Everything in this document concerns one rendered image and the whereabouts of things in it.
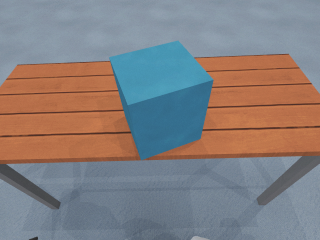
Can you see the carton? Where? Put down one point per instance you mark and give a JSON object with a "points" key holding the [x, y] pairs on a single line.
{"points": [[165, 94]]}

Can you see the table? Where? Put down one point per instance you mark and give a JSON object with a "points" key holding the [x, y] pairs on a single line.
{"points": [[259, 106]]}

